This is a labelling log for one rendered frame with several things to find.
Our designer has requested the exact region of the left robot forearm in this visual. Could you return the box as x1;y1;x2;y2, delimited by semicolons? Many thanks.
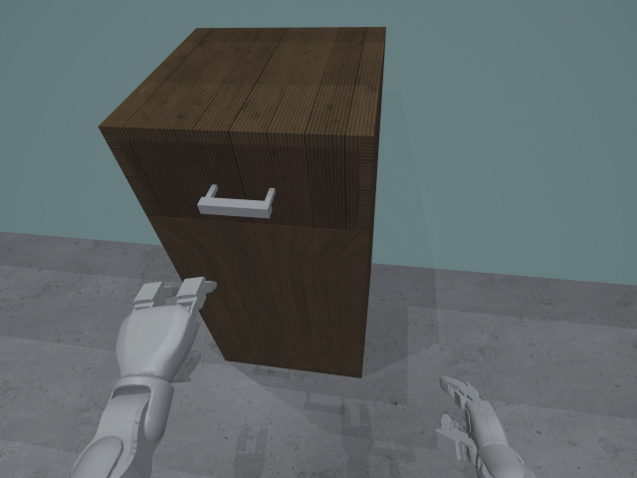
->
69;374;174;478

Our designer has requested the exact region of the handle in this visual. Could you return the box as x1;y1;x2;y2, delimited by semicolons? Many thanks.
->
197;184;276;218

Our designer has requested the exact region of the drawer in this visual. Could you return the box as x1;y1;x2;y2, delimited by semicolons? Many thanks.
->
119;139;360;231

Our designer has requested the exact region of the left robot hand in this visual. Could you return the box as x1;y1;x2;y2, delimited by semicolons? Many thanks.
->
116;277;217;383

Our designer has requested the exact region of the right robot forearm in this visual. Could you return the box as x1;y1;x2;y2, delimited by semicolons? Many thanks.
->
476;443;536;478

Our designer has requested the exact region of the right robot hand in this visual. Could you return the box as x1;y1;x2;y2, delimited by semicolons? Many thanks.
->
435;376;510;466

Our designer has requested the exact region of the cabinet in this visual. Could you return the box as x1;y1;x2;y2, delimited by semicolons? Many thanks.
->
99;27;386;378

